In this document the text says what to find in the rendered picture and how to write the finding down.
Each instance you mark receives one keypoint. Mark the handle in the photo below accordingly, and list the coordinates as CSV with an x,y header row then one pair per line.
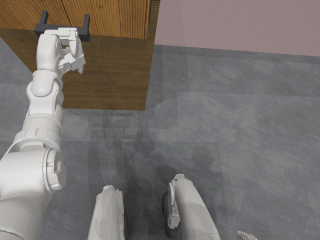
x,y
42,26

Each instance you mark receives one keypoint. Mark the left robot hand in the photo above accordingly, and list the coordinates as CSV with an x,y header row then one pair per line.
x,y
50,52

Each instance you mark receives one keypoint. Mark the right robot hand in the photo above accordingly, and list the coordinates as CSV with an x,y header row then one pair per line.
x,y
245,236

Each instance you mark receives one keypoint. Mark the right robot thigh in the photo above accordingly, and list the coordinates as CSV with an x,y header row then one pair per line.
x,y
195,220

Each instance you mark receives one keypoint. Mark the cabinet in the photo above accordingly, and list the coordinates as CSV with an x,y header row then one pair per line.
x,y
116,71

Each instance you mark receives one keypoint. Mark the robot right shin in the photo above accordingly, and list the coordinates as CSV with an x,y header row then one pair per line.
x,y
174,218

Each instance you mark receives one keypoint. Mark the left robot forearm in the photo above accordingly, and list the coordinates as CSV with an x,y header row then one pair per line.
x,y
44,119

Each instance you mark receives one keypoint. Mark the drawer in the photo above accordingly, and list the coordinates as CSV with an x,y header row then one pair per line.
x,y
118,18

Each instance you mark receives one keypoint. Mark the robot left upper arm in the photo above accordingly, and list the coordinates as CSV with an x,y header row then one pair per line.
x,y
28,180

